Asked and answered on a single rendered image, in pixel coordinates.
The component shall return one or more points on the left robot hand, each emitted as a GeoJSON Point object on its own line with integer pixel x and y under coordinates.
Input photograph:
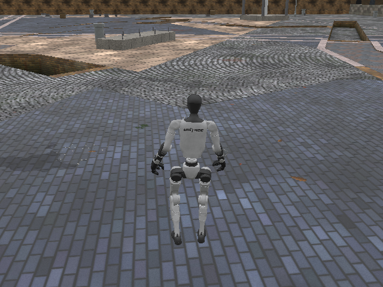
{"type": "Point", "coordinates": [156, 166]}

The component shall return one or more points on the robot left upper arm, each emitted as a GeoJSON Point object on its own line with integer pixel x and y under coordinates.
{"type": "Point", "coordinates": [174, 125]}

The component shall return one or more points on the robot right forearm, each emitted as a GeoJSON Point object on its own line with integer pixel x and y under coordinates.
{"type": "Point", "coordinates": [220, 155]}

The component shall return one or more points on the robot right foot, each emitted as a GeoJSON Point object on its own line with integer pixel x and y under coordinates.
{"type": "Point", "coordinates": [201, 238]}

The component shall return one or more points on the robot left forearm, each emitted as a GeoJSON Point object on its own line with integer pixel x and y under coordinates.
{"type": "Point", "coordinates": [159, 155]}

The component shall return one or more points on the robot right upper arm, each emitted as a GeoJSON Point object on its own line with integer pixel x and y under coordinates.
{"type": "Point", "coordinates": [211, 126]}

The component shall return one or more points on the robot left shin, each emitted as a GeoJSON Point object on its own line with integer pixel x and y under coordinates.
{"type": "Point", "coordinates": [175, 215]}

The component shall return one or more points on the right robot hand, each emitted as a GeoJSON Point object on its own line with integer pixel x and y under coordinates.
{"type": "Point", "coordinates": [216, 163]}

